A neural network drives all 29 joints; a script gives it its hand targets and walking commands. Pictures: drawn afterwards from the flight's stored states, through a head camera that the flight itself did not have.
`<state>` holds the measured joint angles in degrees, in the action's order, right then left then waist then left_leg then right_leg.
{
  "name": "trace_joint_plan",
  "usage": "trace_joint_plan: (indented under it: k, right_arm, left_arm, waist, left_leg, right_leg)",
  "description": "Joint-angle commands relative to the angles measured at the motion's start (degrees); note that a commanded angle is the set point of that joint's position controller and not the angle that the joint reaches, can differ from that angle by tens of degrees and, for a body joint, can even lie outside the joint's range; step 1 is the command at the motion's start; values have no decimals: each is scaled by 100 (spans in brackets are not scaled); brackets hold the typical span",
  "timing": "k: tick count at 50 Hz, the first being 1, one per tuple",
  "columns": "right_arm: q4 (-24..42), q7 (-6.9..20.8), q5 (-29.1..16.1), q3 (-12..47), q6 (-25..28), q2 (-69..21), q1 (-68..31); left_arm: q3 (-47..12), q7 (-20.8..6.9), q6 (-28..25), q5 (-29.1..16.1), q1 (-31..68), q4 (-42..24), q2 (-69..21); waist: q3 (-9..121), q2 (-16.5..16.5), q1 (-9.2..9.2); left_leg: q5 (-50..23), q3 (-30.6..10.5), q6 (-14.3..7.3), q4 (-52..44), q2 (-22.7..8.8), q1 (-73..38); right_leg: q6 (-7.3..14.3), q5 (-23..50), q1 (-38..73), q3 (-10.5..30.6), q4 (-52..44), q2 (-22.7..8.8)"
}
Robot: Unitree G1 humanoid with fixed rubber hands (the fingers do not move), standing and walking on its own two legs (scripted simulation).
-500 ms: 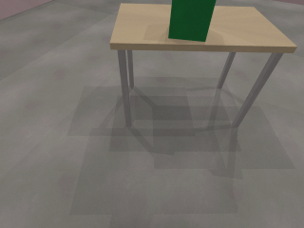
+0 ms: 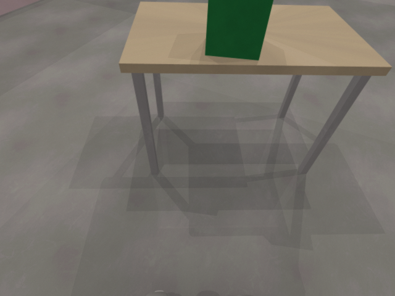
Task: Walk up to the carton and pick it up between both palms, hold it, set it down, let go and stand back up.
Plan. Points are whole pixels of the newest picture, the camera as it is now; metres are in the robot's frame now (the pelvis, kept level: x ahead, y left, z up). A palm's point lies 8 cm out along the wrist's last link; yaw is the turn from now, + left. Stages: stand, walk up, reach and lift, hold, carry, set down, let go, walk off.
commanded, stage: walk up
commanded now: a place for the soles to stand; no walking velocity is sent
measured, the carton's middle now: (237, 13) +1.02 -0.08 +0.13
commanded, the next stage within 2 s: none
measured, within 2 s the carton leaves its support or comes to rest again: neither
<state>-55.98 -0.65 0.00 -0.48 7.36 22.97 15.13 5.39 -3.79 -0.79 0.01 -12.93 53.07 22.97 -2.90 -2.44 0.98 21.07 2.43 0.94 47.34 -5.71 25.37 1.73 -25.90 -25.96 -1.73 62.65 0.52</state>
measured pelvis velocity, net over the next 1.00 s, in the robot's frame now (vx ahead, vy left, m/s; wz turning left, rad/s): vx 0.19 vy -0.13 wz -0.02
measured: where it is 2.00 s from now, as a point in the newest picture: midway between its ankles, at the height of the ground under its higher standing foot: (251, 280)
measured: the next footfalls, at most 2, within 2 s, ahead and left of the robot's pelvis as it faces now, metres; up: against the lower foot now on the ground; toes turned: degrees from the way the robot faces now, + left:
right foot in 0.18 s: +0.13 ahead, -0.17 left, +0.00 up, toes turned -3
left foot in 0.42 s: +0.19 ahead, +0.09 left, +0.00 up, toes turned +4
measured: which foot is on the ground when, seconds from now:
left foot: down 0.00-0.18, up 0.20-0.40, down 0.42-0.70, up 0.72-0.92, down 0.94-1.00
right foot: up 0.00-0.16, down 0.18-0.44, up 0.46-0.68, down 0.70-0.96, up 0.98-1.00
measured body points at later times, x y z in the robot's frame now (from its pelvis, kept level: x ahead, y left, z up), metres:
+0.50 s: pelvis +0.10 -0.06 -0.01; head +0.13 -0.03 +0.44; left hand +0.17 +0.26 -0.14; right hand +0.16 -0.39 -0.11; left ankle +0.15 +0.08 -0.70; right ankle +0.08 -0.16 -0.68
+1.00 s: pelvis +0.19 -0.13 -0.02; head +0.22 -0.10 +0.43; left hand +0.26 +0.19 -0.15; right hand +0.25 -0.46 -0.11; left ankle +0.24 +0.01 -0.70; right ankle +0.18 -0.23 -0.69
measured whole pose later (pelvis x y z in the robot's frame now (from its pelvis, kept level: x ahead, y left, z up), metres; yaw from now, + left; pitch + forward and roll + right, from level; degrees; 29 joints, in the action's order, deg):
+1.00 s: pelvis +0.19 -0.13 -0.02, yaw -1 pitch -1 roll -1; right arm -55.9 -2.2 0.0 -0.5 7.0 23.2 15.8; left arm 5.7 -3.1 0.3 0.0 -12.9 51.0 22.7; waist -4.1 -2.4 2.9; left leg 23.2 0.8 1.1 53.6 -5.1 28.9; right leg 2.5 -27.9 -25.6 -3.7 58.3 0.6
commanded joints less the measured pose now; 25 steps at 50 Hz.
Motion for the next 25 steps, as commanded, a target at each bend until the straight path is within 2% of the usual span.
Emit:
trace_joint_plan:
  k: [1, 2, 3, 4, 5, 6, 7, 8, 9, 10, 11, 12, 13, 14, 15, 17, 18, 19, 20, 21, 22, 23, 24, 25]
  right_arm:
    - [217, -292, 106, -685, 38, 2147, 521]
    - [291, -259, 141, -666, 27, 2078, 315]
    - [313, -230, 147, -692, 22, 2192, 273]
    - [359, -191, 139, -717, -1, 2318, 141]
    - [372, -180, 174, -725, -14, 2377, 12]
    - [418, -179, 190, -742, -22, 2350, -101]
    - [418, -167, 182, -694, -53, 2359, -354]
    - [504, -170, 203, -582, -110, 1941, -576]
    - [528, -140, 183, -372, -170, 1248, -296]
    - [667, -175, 60, -141, -141, 708, -316]
    - [706, -246, -19, -312, -199, 1304, -838]
    - [638, -253, -42, -374, -169, 1595, -592]
    - [492, -221, -29, -387, -143, 1695, -392]
    - [365, -213, -7, -406, -113, 1700, -174]
    - [386, -197, -1, -366, -83, 1557, -68]
    - [545, -187, -3, -410, -7, 1483, -117]
    - [573, -204, -3, -418, 33, 1469, -99]
    - [492, -216, 15, -398, 71, 1417, 79]
    - [298, -239, -16, -397, 112, 1319, 453]
    - [93, -260, 47, -464, 140, 1319, 976]
    - [-97, -328, 114, -657, 172, 1749, 1676]
    - [-36, -361, 142, -853, 138, 2599, 1976]
    - [42, -353, 23, -876, 83, 2617, 1705]
    - [50, -387, 22, -824, 37, 2534, 1376]
  left_arm:
    - [329, 4, -113, 248, 694, -781, 1311]
    - [319, -32, -95, 189, 501, -749, 1250]
    - [309, -81, -90, 212, 498, -766, 1204]
    - [338, -105, -60, 236, 477, -776, 1288]
    - [376, -134, -48, 200, 374, -749, 1293]
    - [367, -142, -68, 213, 365, -746, 1263]
    - [405, -127, -86, 204, -90, -628, 1250]
    - [464, -55, -156, 249, -990, -312, 1240]
    - [633, 54, -204, 317, -1717, -8, 1694]
    - [608, 147, -255, 287, -1607, -214, 2055]
    - [594, 123, -214, 154, -1091, -350, 2258]
    - [530, 130, -208, 126, -500, -590, 2089]
    - [531, 136, -195, 97, -270, -641, 1983]
    - [488, 153, -203, 119, -282, -630, 1872]
    - [474, 165, -201, 150, -428, -675, 1729]
    - [440, 145, -200, 168, -516, -657, 1708]
    - [418, 141, -180, 186, -432, -678, 1637]
    - [452, 134, -161, 150, -278, -714, 1624]
    - [440, 150, -118, 145, -12, -771, 1580]
    - [335, 118, -82, 124, 239, -833, 1437]
    - [253, 65, -109, 120, 344, -939, 1091]
    - [227, 88, -159, 111, 466, -1088, 830]
    - [304, 144, -95, 194, 868, -972, 1300]
    - [312, 156, -71, 233, 1067, -1004, 1337]
  waist:
    - [-54, 920, -325]
    - [-67, 1153, -231]
    - [-133, 1518, -266]
    - [-126, 1589, -214]
    - [-58, 1681, -133]
    - [-221, 1736, -85]
    - [-15, 1759, 232]
    - [453, 973, 729]
    - [538, -632, 916]
    - [252, -1896, 935]
    - [59, -1152, 889]
    - [-251, -489, 519]
    - [-198, -334, 378]
    - [0, -493, 285]
    - [146, -749, 309]
    - [232, -716, 366]
    - [297, -739, 392]
    - [431, -816, 313]
    - [599, -738, 110]
    - [846, -462, -266]
    - [1107, 607, -704]
    - [1336, 2258, -799]
    - [1044, 1476, -781]
    - [423, 1100, -659]
  left_leg:
    - [142, -2544, -1665, -2492, -1701, -2121]
    - [-37, -2115, -1619, -2427, -1537, -1739]
    - [107, -2052, -1671, -2451, -1591, -1468]
    - [514, -1932, -1634, -2499, -1597, -1169]
    - [933, -1965, -1617, -2500, -1571, -829]
    - [824, -1759, -1544, -2347, -1526, -544]
    - [364, -1377, -1343, -1806, -1391, -233]
    - [-115, -599, -1054, -331, -936, 321]
    - [-147, 40, -684, 1948, -240, 1392]
    - [1315, 3, -400, 2901, 642, 2857]
    - [1301, -626, -400, 2991, 450, 2707]
    - [864, -496, -320, 2819, 185, 2659]
    - [637, -230, -279, 2502, -86, 2471]
    - [610, -176, -309, 2156, -120, 2202]
    - [871, -91, -314, 1687, -149, 1933]
    - [1188, -8, -358, 981, -48, 1519]
    - [1118, 33, -333, 629, 32, 1490]
    - [839, 150, -384, 85, 91, 1117]
    - [376, 374, -392, -841, 218, 411]
    - [-389, 658, -405, -1443, 515, -1027]
    - [149, -574, -670, -1834, -26, -2454]
    - [308, -3763, -1385, -2513, -1622, -3448]
    - [364, -4350, -1829, -2702, -2055, -3438]
    - [568, -3981, -1925, -2634, -2078, -3055]
  right_leg:
    - [-216, -422, -2421, 688, 378, -637]
    - [-206, -473, -2058, 548, 27, -630]
    - [-193, -678, -1794, 466, -319, -626]
    - [-215, -580, -1486, 464, -455, -675]
    - [-143, -699, -1048, 324, -755, -637]
    - [-103, -627, -782, 238, -1221, -609]
    - [-105, -294, 105, 134, -1918, -543]
    - [-149, 1, 1458, -179, -2642, -168]
    - [-200, -787, 2389, 961, -3531, -408]
    - [185, -1258, 2398, 3099, -4322, -1302]
    - [655, -1517, 1593, 4553, -5289, -1959]
    - [912, -1103, 1600, 4274, -4995, -1965]
    - [1100, -398, 1738, 3625, -4462, -1883]
    - [1144, 783, 1858, 3031, -3922, -1637]
    - [1288, 1234, 1845, 2576, -3664, -1555]
    - [1458, 1746, 1611, 2671, -3581, -1766]
    - [1489, 2036, 1776, 2477, -3454, -1693]
    - [1402, 2613, 1721, 2192, -3086, -1653]
    - [1266, 2790, 1449, 1703, -2659, -1386]
    - [984, 2624, 608, 982, -2022, -1027]
    - [565, 2527, -579, 491, -626, -572]
    - [15, 601, -2396, 86, 514, 200]
    - [-122, -767, -2836, 540, 908, -36]
    - [-239, -737, -3204, 561, 1021, -292]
